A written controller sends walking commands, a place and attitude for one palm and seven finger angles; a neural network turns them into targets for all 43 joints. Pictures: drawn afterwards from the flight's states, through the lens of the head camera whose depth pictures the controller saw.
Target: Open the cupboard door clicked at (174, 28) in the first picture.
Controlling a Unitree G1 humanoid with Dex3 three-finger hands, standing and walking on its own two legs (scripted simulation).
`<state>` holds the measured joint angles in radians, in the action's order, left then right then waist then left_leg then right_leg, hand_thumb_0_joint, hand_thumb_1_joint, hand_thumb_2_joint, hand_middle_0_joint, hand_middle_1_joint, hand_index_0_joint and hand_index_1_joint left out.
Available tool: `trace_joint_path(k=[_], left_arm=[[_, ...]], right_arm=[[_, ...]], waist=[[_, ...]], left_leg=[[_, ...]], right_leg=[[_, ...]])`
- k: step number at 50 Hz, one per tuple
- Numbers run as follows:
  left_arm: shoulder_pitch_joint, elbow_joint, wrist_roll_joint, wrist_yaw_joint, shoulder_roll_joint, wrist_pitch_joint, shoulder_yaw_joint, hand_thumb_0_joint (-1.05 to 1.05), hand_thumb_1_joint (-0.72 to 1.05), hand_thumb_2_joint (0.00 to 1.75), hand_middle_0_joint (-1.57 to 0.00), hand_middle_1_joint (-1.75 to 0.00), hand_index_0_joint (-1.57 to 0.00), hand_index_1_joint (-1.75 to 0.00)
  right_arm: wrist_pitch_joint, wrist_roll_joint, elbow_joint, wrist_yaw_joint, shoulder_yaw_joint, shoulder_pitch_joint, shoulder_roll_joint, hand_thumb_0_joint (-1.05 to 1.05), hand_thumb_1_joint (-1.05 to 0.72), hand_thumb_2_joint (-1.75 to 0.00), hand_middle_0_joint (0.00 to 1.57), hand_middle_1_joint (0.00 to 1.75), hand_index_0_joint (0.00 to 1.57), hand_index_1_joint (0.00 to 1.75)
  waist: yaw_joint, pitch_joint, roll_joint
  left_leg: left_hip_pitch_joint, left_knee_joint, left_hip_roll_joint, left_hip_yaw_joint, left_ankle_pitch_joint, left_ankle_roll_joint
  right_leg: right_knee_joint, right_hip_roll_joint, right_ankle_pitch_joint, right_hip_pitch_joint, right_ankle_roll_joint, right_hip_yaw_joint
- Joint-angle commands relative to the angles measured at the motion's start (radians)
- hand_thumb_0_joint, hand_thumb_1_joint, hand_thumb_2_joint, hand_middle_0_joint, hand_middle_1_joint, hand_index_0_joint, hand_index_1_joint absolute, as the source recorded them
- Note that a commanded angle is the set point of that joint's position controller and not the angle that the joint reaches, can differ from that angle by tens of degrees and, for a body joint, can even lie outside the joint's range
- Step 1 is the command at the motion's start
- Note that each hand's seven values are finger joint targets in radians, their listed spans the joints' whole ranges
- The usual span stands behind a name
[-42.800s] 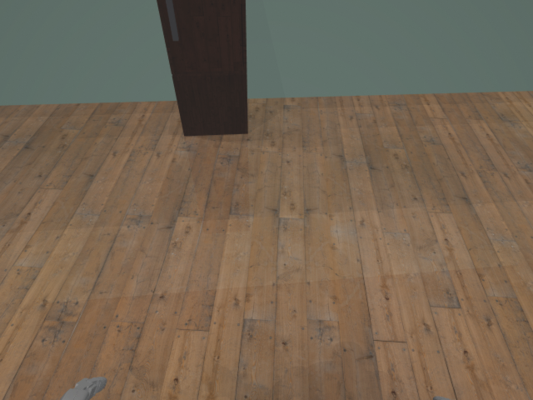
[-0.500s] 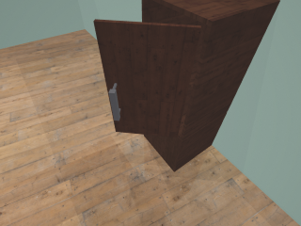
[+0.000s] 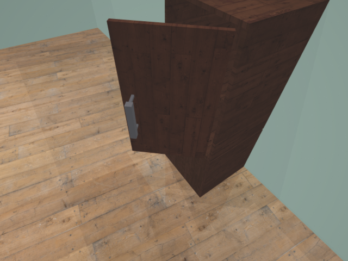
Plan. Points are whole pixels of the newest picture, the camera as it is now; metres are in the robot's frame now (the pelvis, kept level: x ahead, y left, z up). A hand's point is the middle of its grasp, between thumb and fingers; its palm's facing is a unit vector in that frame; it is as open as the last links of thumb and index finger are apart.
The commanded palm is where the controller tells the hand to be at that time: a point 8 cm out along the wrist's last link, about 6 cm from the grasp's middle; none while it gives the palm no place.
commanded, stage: raise the hand with hooked fingers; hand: left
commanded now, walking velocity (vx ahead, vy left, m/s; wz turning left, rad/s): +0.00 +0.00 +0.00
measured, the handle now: (133, 117) +0.61 +0.19 -0.09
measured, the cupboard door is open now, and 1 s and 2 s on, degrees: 49 49 49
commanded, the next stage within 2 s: none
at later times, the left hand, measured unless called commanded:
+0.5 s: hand (107, 254) +0.16 +0.17 -0.10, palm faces -0.03 -1.00 +0.03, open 8.7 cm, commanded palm +0.14 +0.24 -0.07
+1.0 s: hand (79, 234) +0.19 +0.24 -0.07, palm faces +0.03 -1.00 -0.06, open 11.8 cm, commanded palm +0.16 +0.29 -0.07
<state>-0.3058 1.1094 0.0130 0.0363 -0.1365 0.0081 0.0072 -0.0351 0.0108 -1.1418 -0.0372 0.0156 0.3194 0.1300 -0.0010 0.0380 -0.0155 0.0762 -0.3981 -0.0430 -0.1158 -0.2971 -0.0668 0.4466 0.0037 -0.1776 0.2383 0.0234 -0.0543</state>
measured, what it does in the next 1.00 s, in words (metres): lowers itself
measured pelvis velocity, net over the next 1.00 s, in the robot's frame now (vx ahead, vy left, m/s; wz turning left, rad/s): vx -0.03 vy -0.01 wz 0.06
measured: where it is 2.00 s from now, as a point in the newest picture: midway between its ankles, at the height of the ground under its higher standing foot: outside the picture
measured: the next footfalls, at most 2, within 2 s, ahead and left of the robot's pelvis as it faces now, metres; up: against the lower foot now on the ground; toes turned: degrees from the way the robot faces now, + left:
none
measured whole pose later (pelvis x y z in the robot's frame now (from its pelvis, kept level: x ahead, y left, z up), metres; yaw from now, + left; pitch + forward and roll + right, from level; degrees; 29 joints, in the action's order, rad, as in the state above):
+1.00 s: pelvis -0.03 -0.01 -0.11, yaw +4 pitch +20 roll -2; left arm -0.29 0.11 -0.36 -0.43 -0.31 0.40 -0.32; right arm -0.22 -0.03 -0.54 -0.02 0.01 0.28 0.25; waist 0.02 -0.16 0.01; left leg 0.99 -1.25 -0.01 -0.05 -0.61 -0.07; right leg 1.16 0.03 -0.43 1.08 0.04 -0.13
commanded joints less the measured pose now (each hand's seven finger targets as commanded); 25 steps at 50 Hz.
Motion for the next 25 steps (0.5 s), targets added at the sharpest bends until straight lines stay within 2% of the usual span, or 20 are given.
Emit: trace_joint_path(k=[1,2,3,4,5,6,7,8,9,10,11,12,13,14,15,17,20,22,24,25], left_arm=[[-0.058,-0.034,-0.002,0.005,-0.068,0.018,-0.010,0.00,0.90,0.90,-0.20,-0.30,-0.20,-0.30],[-0.144,0.021,0.005,0.044,-0.103,0.024,-0.008,0.00,0.90,0.90,-0.20,-0.30,-0.20,-0.30],[0.641,-1.525,-0.213,0.022,-0.313,0.226,-0.080,0.00,0.88,0.89,-0.20,-0.32,-0.20,-0.32],[0.293,-1.284,-0.133,0.057,-0.234,0.153,-0.074,0.00,0.85,0.88,-0.20,-0.33,-0.20,-0.33],[0.251,-1.120,-0.151,0.102,-0.158,0.098,-0.050,0.00,0.83,0.87,-0.21,-0.34,-0.21,-0.34],[-0.042,-0.899,-0.153,0.095,0.057,0.012,0.074,0.00,0.81,0.86,-0.21,-0.36,-0.21,-0.36],[0.057,-1.065,-0.196,0.067,0.055,0.031,0.097,0.00,0.78,0.85,-0.21,-0.37,-0.21,-0.37],[0.089,-1.104,-0.201,0.047,-0.019,0.081,0.039,0.00,0.76,0.84,-0.21,-0.39,-0.21,-0.39],[0.086,-1.054,-0.192,0.028,-0.057,0.131,0.007,0.00,0.74,0.83,-0.21,-0.40,-0.21,-0.40],[0.060,-0.949,-0.181,-0.003,-0.067,0.163,-0.018,0.00,0.71,0.82,-0.21,-0.42,-0.21,-0.42],[0.052,-0.873,-0.182,-0.040,-0.046,0.218,-0.038,0.00,0.69,0.81,-0.22,-0.43,-0.22,-0.43],[-0.070,-0.803,-0.202,-0.090,0.003,0.284,-0.041,0.00,0.67,0.80,-0.22,-0.45,-0.22,-0.45],[-0.140,-0.797,-0.224,-0.144,-0.008,0.358,-0.075,0.00,0.64,0.79,-0.22,-0.47,-0.22,-0.47],[-0.232,-0.815,-0.249,-0.205,-0.029,0.428,-0.119,0.00,0.62,0.78,-0.22,-0.48,-0.22,-0.48],[-0.301,-0.788,-0.269,-0.281,-0.083,0.481,-0.183,0.00,0.60,0.77,-0.22,-0.50,-0.22,-0.50],[-0.245,-0.827,-0.270,-0.401,-0.172,0.602,-0.248,0.00,0.55,0.75,-0.22,-0.53,-0.22,-0.53],[-0.206,-0.869,-0.255,-0.472,-0.286,0.657,-0.348,0.00,0.48,0.72,-0.23,-0.57,-0.23,-0.57],[-0.115,-1.039,-0.310,-0.470,-0.238,0.649,-0.312,0.00,0.43,0.70,-0.23,-0.60,-0.23,-0.60],[-0.027,-1.212,-0.352,-0.447,-0.266,0.667,-0.352,0.00,0.39,0.68,-0.24,-0.63,-0.24,-0.63],[0.055,-1.311,-0.374,-0.446,-0.288,0.679,-0.351,0.00,0.36,0.67,-0.24,-0.64,-0.24,-0.64]], right_arm=[[-0.007,0.000,0.013,-0.006,-0.019,0.085,0.089,0.00,-0.90,-0.90,0.20,0.30,0.20,0.30],[-0.010,-0.011,0.087,0.003,-0.021,-0.039,0.125,0.00,-0.90,-0.90,0.20,0.30,0.20,0.30],[-0.160,-0.054,0.483,-0.035,-0.036,-0.026,0.316,0.00,-0.90,-0.90,0.20,0.30,0.20,0.30],[-0.257,-0.051,0.422,-0.057,0.000,-0.131,0.227,0.00,-0.90,-0.90,0.20,0.30,0.20,0.30],[-0.281,-0.054,0.343,-0.055,-0.027,-0.095,0.224,0.00,-0.90,-0.90,0.20,0.30,0.20,0.30],[-0.284,-0.065,0.335,-0.034,-0.028,-0.054,0.172,0.00,-0.90,-0.90,0.20,0.30,0.20,0.30],[-0.299,-0.078,0.428,-0.031,-0.018,-0.071,0.210,0.00,-0.90,-0.90,0.20,0.30,0.20,0.30],[-0.319,-0.070,0.462,-0.035,-0.032,-0.088,0.248,0.00,-0.90,-0.90,0.20,0.30,0.20,0.30],[-0.333,-0.051,0.481,-0.036,-0.037,-0.091,0.267,0.00,-0.90,-0.90,0.20,0.30,0.20,0.30],[-0.333,-0.046,0.513,-0.024,-0.046,-0.074,0.275,0.00,-0.90,-0.90,0.20,0.30,0.20,0.30],[-0.328,-0.039,0.532,-0.014,-0.058,-0.071,0.274,0.00,-0.90,-0.90,0.20,0.30,0.20,0.30],[-0.332,-0.036,0.569,-0.006,-0.070,-0.094,0.268,0.00,-0.90,-0.90,0.20,0.30,0.20,0.30],[-0.336,-0.033,0.602,0.006,-0.080,-0.108,0.267,0.00,-0.90,-0.90,0.20,0.30,0.20,0.30],[-0.334,-0.028,0.641,0.021,-0.092,-0.132,0.268,0.00,-0.90,-0.90,0.20,0.30,0.20,0.30],[-0.323,-0.028,0.682,0.047,-0.102,-0.139,0.276,0.00,-0.90,-0.90,0.20,0.30,0.20,0.30],[-0.306,-0.018,0.725,0.070,-0.104,-0.190,0.278,0.00,-0.90,-0.90,0.20,0.30,0.20,0.30],[-0.252,-0.023,0.777,0.076,-0.112,-0.198,0.269,0.00,-0.90,-0.90,0.20,0.30,0.20,0.30],[-0.237,-0.031,0.837,0.069,-0.109,-0.211,0.254,0.00,-0.90,-0.90,0.20,0.30,0.20,0.30],[-0.241,-0.028,0.839,0.061,-0.111,-0.178,0.246,0.00,-0.90,-0.90,0.20,0.30,0.20,0.30],[-0.239,-0.015,0.833,0.054,-0.103,-0.155,0.252,0.00,-0.90,-0.90,0.20,0.30,0.20,0.30]], waist=[[0.005,0.056,0.015],[-0.039,0.055,0.053],[0.092,-0.439,0.266],[0.016,-0.362,0.330],[0.048,-0.240,0.269],[0.041,-0.099,0.136],[0.037,-0.012,0.066],[0.050,-0.025,0.004],[0.070,-0.001,-0.124],[0.076,0.036,-0.210],[0.072,0.030,-0.358],[0.036,0.022,-0.417],[0.008,-0.032,-0.429],[-0.028,-0.086,-0.369],[-0.072,-0.129,-0.157],[-0.060,-0.218,0.023],[-0.084,-0.297,-0.022],[-0.065,-0.376,0.047],[-0.052,-0.469,0.184],[-0.021,-0.488,0.181]], left_leg=[[0.142,0.114,0.161,0.147,0.124,0.020],[0.149,-0.045,0.190,0.090,0.298,0.043],[-0.017,0.043,0.066,0.175,0.387,0.093],[-0.020,0.080,0.103,0.140,0.481,0.108],[0.061,0.091,0.108,0.150,0.349,0.127],[0.151,0.095,0.110,0.178,0.212,0.117],[0.229,0.064,0.095,0.190,0.087,0.095],[0.260,-0.003,0.078,0.184,0.017,0.073],[0.318,-0.061,0.060,0.187,-0.031,0.054],[0.390,-0.119,0.040,0.184,-0.060,0.050],[0.456,-0.183,0.034,0.182,-0.082,0.049],[0.520,-0.241,0.031,0.167,-0.101,0.051],[0.577,-0.297,0.021,0.150,-0.108,0.055],[0.614,-0.339,0.006,0.128,-0.093,0.065],[0.604,-0.377,-0.014,0.106,-0.041,0.088],[0.660,-0.476,-0.025,0.089,0.026,0.104],[0.844,-0.596,-0.018,0.094,0.033,0.081],[0.841,-0.624,-0.015,0.085,0.021,0.067],[0.775,-0.653,0.004,0.107,0.109,0.066],[0.776,-0.687,0.015,0.123,0.137,0.064]], right_leg=[[-0.046,0.106,0.131,-0.072,0.030,0.124],[0.021,0.145,0.398,-0.031,0.016,0.116],[0.063,0.034,0.168,-0.145,0.000,0.071],[0.120,0.012,-0.034,-0.072,0.035,0.048],[0.146,0.009,-0.121,0.031,0.014,0.009],[0.130,0.012,-0.131,0.107,0.005,-0.020],[0.106,0.016,-0.106,0.109,0.000,-0.024],[0.063,0.016,-0.111,0.117,-0.001,-0.011],[0.045,0.018,-0.165,0.158,-0.005,-0.003],[0.052,0.024,-0.224,0.215,-0.002,0.003],[0.088,0.026,-0.302,0.276,-0.005,0.003],[0.134,0.025,-0.357,0.318,-0.006,-0.001],[0.180,0.025,-0.382,0.334,-0.005,0.010],[0.226,0.024,-0.360,0.313,0.004,0.021],[0.289,0.031,-0.279,0.280,0.035,0.040],[0.408,0.040,-0.096,0.288,0.048,0.050],[0.513,0.048,-0.016,0.303,0.036,0.137],[0.524,0.043,-0.053,0.318,0.025,0.159],[0.571,0.024,0.028,0.342,0.028,0.138],[0.606,0.011,0.070,0.368,0.026,0.138]])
